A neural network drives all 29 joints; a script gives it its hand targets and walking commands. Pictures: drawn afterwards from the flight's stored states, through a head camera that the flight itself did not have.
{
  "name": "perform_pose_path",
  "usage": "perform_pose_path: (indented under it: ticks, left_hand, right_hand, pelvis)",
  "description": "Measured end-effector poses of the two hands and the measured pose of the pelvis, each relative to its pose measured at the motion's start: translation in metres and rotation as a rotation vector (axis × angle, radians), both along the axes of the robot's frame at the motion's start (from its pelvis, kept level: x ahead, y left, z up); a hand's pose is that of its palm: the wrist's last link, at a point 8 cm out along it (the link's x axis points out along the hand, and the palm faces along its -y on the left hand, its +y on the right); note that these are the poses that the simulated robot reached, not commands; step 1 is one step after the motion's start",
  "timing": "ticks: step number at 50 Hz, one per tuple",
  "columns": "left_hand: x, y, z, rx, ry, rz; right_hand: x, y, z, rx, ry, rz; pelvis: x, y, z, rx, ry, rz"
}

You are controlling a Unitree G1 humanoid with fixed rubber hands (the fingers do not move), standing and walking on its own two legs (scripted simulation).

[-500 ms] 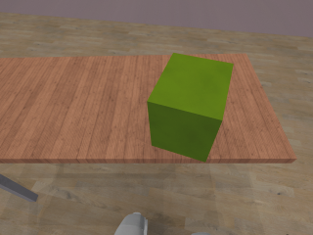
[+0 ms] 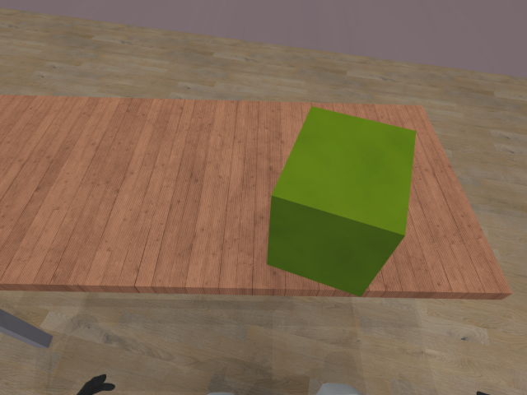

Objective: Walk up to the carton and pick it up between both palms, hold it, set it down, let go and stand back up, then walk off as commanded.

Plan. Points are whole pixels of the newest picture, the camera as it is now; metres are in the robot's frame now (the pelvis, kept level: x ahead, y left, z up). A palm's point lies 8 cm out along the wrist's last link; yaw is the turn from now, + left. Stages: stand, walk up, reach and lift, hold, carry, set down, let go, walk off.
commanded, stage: walk up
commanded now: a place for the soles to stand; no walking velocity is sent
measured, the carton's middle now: (336, 202) +0.42 -0.09 +0.01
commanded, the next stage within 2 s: none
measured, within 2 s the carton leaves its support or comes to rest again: neither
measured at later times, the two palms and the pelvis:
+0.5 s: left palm (85, 393) +0.12 +0.30 -0.09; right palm out of the picture +0.10 -0.32 -0.10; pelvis +0.01 -0.01 -0.01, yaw +0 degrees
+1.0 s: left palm out of the picture +0.11 +0.19 -0.11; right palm out of the picture +0.05 -0.47 -0.10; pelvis +0.00 -0.11 -0.02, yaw -3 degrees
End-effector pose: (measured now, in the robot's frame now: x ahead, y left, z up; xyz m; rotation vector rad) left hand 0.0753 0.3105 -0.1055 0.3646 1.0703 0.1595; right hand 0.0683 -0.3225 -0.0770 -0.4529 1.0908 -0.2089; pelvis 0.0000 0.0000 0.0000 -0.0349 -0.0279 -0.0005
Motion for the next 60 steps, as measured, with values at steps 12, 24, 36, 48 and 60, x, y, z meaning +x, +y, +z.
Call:
perform_pose_path:
  ticks: [12,24,36,48,60]
  left_hand:
    - [0.018,-0.005,0.003,0.023,-0.05,0.01]
    - [0.045,-0.011,0.011,0.023,-0.095,-0.001]
    - [0.062,-0.022,0.013,0.021,-0.059,-0.035]
    - [0.05,-0.107,-0.008,0.011,0.018,-0.094]
    - [0.022,-0.144,-0.002,0.022,0.072,-0.084]
  right_hand:
    - [0.012,0.005,-0.022,0.048,-0.013,-0.002]
    - [0.031,0.002,-0.02,0.059,-0.045,0.013]
    - [0.031,-0.021,-0.014,-0.005,-0.079,0.005]
    - [-0.022,-0.145,-0.022,-0.126,0.033,-0.029]
    - [-0.037,-0.157,-0.024,-0.024,0.079,-0.091]
  pelvis:
    - [0.005,-0.004,-0.009,0.014,-0.011,0.008]
    - [0.01,-0.01,-0.007,0.023,-0.002,0.009]
    - [0.011,-0.021,-0.007,0.029,-0.002,0.007]
    - [0.005,-0.101,-0.026,0.07,-0.003,-0.041]
    - [0.008,-0.136,-0.012,0.049,-0.011,-0.076]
